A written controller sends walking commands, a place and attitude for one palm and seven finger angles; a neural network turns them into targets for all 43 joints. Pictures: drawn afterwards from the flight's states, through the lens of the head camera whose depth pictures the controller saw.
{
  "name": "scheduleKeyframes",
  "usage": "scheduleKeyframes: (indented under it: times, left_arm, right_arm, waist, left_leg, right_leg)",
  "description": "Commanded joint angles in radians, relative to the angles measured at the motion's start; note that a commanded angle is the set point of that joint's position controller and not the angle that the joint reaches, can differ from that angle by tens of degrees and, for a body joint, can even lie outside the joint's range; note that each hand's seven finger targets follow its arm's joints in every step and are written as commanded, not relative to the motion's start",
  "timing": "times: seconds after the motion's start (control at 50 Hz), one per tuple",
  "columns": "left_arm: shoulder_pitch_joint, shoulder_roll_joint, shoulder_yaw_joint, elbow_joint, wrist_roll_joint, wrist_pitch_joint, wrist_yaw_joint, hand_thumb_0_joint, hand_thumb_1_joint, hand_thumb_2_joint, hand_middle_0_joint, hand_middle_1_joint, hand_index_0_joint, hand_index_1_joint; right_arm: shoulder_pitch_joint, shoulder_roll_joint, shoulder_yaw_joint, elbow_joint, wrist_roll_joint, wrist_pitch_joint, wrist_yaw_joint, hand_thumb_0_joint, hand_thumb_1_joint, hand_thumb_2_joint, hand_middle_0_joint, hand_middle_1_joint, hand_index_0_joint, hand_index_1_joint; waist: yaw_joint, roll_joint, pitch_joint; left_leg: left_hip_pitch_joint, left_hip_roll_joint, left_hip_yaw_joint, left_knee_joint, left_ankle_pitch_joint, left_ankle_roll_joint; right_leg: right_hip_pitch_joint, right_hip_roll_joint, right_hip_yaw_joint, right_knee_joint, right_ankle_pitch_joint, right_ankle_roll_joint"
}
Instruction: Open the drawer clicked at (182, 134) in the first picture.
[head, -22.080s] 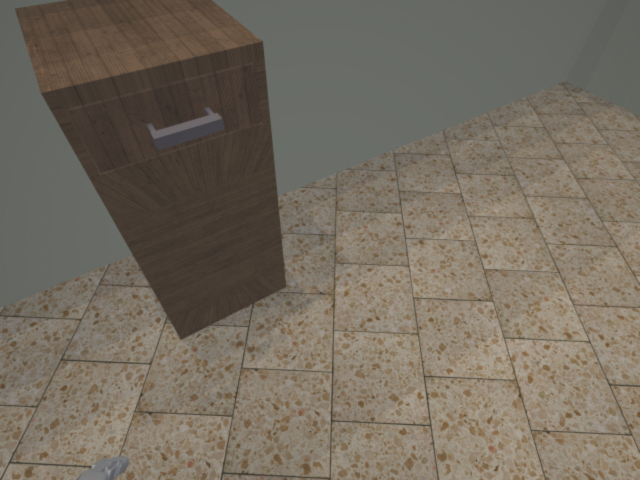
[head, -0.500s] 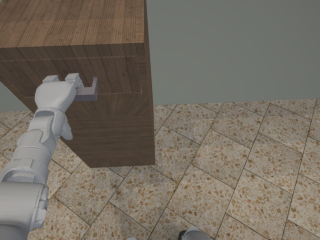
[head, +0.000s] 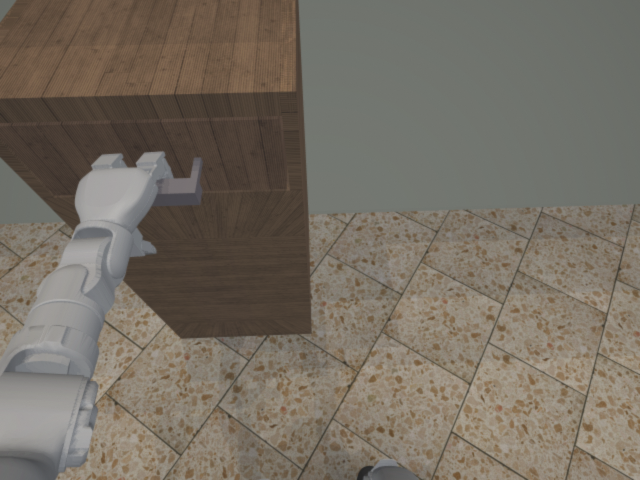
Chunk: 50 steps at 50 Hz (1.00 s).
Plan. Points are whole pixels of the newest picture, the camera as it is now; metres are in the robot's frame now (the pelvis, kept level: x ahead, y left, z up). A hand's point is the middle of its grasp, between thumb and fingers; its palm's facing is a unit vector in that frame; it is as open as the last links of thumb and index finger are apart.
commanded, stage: close the thumb around the handle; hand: left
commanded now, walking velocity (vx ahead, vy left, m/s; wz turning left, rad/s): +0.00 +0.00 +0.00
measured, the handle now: (150, 179) +0.50 +0.24 +0.05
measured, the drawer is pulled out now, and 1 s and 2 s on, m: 0.00 0.04 0.18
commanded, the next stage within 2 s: pull the drawer open in 0.38 s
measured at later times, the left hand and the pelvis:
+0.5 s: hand (139, 218) +0.45 +0.25 +0.03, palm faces -0.05 -0.03 -1.00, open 5.8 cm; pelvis +0.00 +0.00 +0.00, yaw +0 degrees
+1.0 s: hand (133, 243) +0.41 +0.25 +0.03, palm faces -0.02 -0.05 -1.00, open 5.8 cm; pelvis +0.02 +0.00 +0.01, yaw -1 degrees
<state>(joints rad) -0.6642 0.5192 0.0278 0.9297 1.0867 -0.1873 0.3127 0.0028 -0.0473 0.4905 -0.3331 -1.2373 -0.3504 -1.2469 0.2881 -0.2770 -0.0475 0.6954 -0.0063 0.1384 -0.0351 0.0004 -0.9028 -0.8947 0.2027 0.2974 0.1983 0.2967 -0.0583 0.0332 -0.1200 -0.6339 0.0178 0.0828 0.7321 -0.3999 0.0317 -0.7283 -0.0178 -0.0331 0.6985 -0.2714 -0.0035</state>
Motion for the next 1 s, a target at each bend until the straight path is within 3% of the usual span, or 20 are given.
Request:
scheduleKeyframes:
  times: [0.0,0.06,0.1,0.16,0.18,0.22,0.3,0.32,0.4,0.44,0.56,0.62,0.64,0.72,0.78,0.84,0.88,0.92,0.98]
  left_arm:
    - [-0.359,0.327,0.105,-0.142,-0.017,0.046,0.029,0.000,0.452,0.708,-0.368,-1.302,-0.368,-1.302]
    - [-0.337,0.357,0.126,-0.141,-0.022,0.050,0.025,0.000,0.620,0.780,-0.380,-1.320,-0.380,-1.320]
    - [-0.357,0.343,0.111,-0.132,-0.021,0.050,0.020,0.000,0.732,0.828,-0.388,-1.332,-0.388,-1.332]
    - [-0.337,0.344,0.113,-0.118,-0.017,0.054,0.018,0.000,0.900,0.900,-0.400,-1.350,-0.400,-1.350]
    - [-0.362,0.320,0.085,-0.120,-0.017,0.055,0.017,0.000,0.900,0.900,-0.400,-1.350,-0.400,-1.350]
    - [-0.372,0.342,0.106,-0.143,-0.016,0.044,0.018,0.000,0.900,0.900,-0.400,-1.350,-0.400,-1.350]
    - [-0.372,0.317,0.097,-0.144,-0.020,0.039,0.016,0.000,0.900,0.900,-0.400,-1.350,-0.400,-1.350]
    - [-0.364,0.341,0.117,-0.160,-0.024,0.033,0.018,0.000,0.900,0.900,-0.400,-1.350,-0.400,-1.350]
    - [-0.344,0.349,0.131,-0.145,-0.028,0.034,0.017,0.000,0.900,0.900,-0.400,-1.350,-0.400,-1.350]
    - [-0.324,0.345,0.130,-0.174,-0.029,0.028,0.018,0.000,0.900,0.900,-0.400,-1.350,-0.400,-1.350]
    - [-0.176,0.305,0.135,-0.205,-0.047,0.021,0.012,0.000,0.900,0.900,-0.400,-1.350,-0.400,-1.350]
    - [-0.099,0.317,0.159,-0.220,-0.052,0.026,0.011,0.000,0.900,0.900,-0.400,-1.350,-0.400,-1.350]
    - [-0.103,0.300,0.143,-0.240,-0.051,0.029,0.012,0.000,0.900,0.900,-0.400,-1.350,-0.400,-1.350]
    - [-0.041,0.295,0.153,-0.304,-0.048,0.044,0.020,0.000,0.900,0.900,-0.400,-1.350,-0.400,-1.350]
    - [0.034,0.245,0.129,-0.364,-0.052,0.068,0.023,0.000,0.900,0.900,-0.400,-1.350,-0.400,-1.350]
    - [0.065,0.230,0.126,-0.400,-0.060,0.088,0.023,0.000,0.900,0.900,-0.400,-1.350,-0.400,-1.350]
    - [0.075,0.212,0.111,-0.445,-0.059,0.099,0.022,0.000,0.900,0.900,-0.400,-1.350,-0.400,-1.350]
    - [0.128,0.218,0.126,-0.473,-0.067,0.109,0.021,0.000,0.900,0.900,-0.400,-1.350,-0.400,-1.350]
    - [0.183,0.180,0.105,-0.541,-0.075,0.122,0.014,0.000,0.900,0.900,-0.400,-1.350,-0.400,-1.350]
  right_arm:
    - [0.092,-0.151,-0.059,-0.070,0.000,-0.014,-0.012,0.000,-0.900,-0.900,0.200,0.300,0.200,0.300]
    - [0.086,-0.153,-0.055,-0.074,0.002,-0.012,-0.013,0.000,-0.900,-0.900,0.200,0.300,0.200,0.300]
    - [0.085,-0.152,-0.053,-0.075,0.002,-0.011,-0.015,0.000,-0.900,-0.900,0.200,0.300,0.200,0.300]
    - [0.088,-0.153,-0.054,-0.074,0.003,-0.012,-0.016,0.000,-0.900,-0.900,0.200,0.300,0.200,0.300]
    - [0.088,-0.151,-0.052,-0.079,0.005,-0.014,-0.018,0.000,-0.900,-0.900,0.200,0.300,0.200,0.300]
    - [0.092,-0.152,-0.054,-0.077,0.002,-0.015,-0.016,0.000,-0.900,-0.900,0.200,0.300,0.200,0.300]
    - [0.098,-0.149,-0.057,-0.075,-0.001,-0.016,-0.015,0.000,-0.900,-0.900,0.200,0.300,0.200,0.300]
    - [0.100,-0.151,-0.058,-0.077,0.000,-0.015,-0.013,0.000,-0.900,-0.900,0.200,0.300,0.200,0.300]
    - [0.098,-0.151,-0.058,-0.074,-0.002,-0.013,-0.014,0.000,-0.900,-0.900,0.200,0.300,0.200,0.300]
    - [0.094,-0.147,-0.059,-0.077,-0.002,-0.013,-0.012,0.000,-0.900,-0.900,0.200,0.300,0.200,0.300]
    - [0.070,-0.141,-0.066,-0.097,0.001,-0.013,-0.004,0.000,-0.900,-0.900,0.200,0.300,0.200,0.300]
    - [0.057,-0.141,-0.064,-0.106,0.004,-0.010,-0.002,0.000,-0.900,-0.900,0.200,0.300,0.200,0.300]
    - [0.052,-0.141,-0.066,-0.110,0.007,-0.011,-0.002,0.000,-0.900,-0.900,0.200,0.300,0.200,0.300]
    - [0.036,-0.140,-0.067,-0.118,0.007,-0.012,0.002,0.000,-0.900,-0.900,0.200,0.300,0.200,0.300]
    - [0.019,-0.135,-0.071,-0.131,0.010,-0.015,0.007,0.000,-0.900,-0.900,0.200,0.300,0.200,0.300]
    - [0.007,-0.135,-0.068,-0.137,0.013,-0.017,0.008,0.000,-0.900,-0.900,0.200,0.300,0.200,0.300]
    - [-0.005,-0.132,-0.068,-0.144,0.013,-0.020,0.007,0.000,-0.900,-0.900,0.200,0.300,0.200,0.300]
    - [-0.014,-0.130,-0.065,-0.148,0.012,-0.021,0.007,0.000,-0.900,-0.900,0.200,0.300,0.200,0.300]
    - [-0.039,-0.124,-0.062,-0.164,0.013,-0.026,0.008,0.000,-0.900,-0.900,0.200,0.300,0.200,0.300]
  waist:
    - [0.011,-0.005,-0.381]
    - [0.026,-0.011,-0.387]
    - [0.015,-0.012,-0.372]
    - [0.021,-0.025,-0.367]
    - [0.007,-0.019,-0.354]
    - [0.017,0.006,-0.385]
    - [0.011,-0.010,-0.388]
    - [0.022,0.001,-0.413]
    - [0.021,-0.031,-0.401]
    - [0.034,0.006,-0.422]
    - [0.062,-0.002,-0.407]
    - [0.078,-0.029,-0.393]
    - [0.070,-0.031,-0.387]
    - [0.083,-0.010,-0.392]
    - [0.084,0.000,-0.381]
    - [0.080,-0.027,-0.362]
    - [0.079,-0.009,-0.361]
    - [0.088,-0.012,-0.366]
    - [0.091,0.001,-0.343]
  left_leg:
    - [0.108,-0.035,-0.042,-0.074,0.394,0.008]
    - [0.096,-0.039,-0.036,-0.078,0.380,0.009]
    - [0.093,-0.039,-0.039,-0.079,0.373,0.009]
    - [0.091,-0.038,-0.039,-0.080,0.360,0.009]
    - [0.094,-0.038,-0.041,-0.083,0.349,0.009]
    - [0.110,-0.037,-0.041,-0.078,0.376,0.008]
    - [0.123,-0.033,-0.047,-0.073,0.404,0.008]
    - [0.121,-0.037,-0.042,-0.070,0.407,0.008]
    - [0.096,-0.038,-0.042,-0.072,0.403,0.010]
    - [0.111,-0.038,-0.036,-0.073,0.423,0.009]
    - [0.112,-0.035,-0.025,-0.084,0.444,0.007]
    - [0.092,-0.034,-0.023,-0.095,0.446,0.009]
    - [0.099,-0.034,-0.022,-0.098,0.442,0.008]
    - [0.128,-0.028,-0.022,-0.106,0.480,0.006]
    - [0.169,-0.020,-0.028,-0.107,0.541,0.001]
    - [0.181,-0.017,-0.032,-0.114,0.548,0.000]
    - [0.205,-0.016,-0.034,-0.117,0.558,-0.002]
    - [0.219,-0.015,-0.036,-0.117,0.592,-0.003]
    - [0.240,-0.013,-0.038,-0.126,0.605,-0.007]
  right_leg:
    - [0.333,0.039,0.015,-0.036,0.298,-0.028]
    - [0.356,0.038,0.019,-0.036,0.303,-0.026]
    - [0.347,0.038,0.017,-0.040,0.293,-0.028]
    - [0.339,0.039,0.016,-0.040,0.276,-0.026]
    - [0.326,0.039,0.015,-0.045,0.268,-0.026]
    - [0.336,0.037,0.017,-0.037,0.284,-0.027]
    - [0.329,0.040,0.014,-0.035,0.299,-0.030]
    - [0.350,0.039,0.019,-0.031,0.311,-0.028]
    - [0.372,0.039,0.021,-0.032,0.330,-0.027]
    - [0.381,0.038,0.024,-0.028,0.350,-0.028]
    - [0.409,0.039,0.024,-0.034,0.373,-0.030]
    - [0.442,0.038,0.027,-0.035,0.394,-0.030]
    - [0.438,0.038,0.025,-0.039,0.396,-0.029]
    - [0.444,0.038,0.024,-0.041,0.403,-0.031]
    - [0.433,0.039,0.014,-0.046,0.419,-0.031]
    - [0.438,0.039,0.011,-0.053,0.419,-0.029]
    - [0.434,0.040,0.007,-0.056,0.413,-0.030]
    - [0.453,0.036,0.007,-0.057,0.437,-0.030]
    - [0.457,0.035,0.004,-0.067,0.445,-0.030]
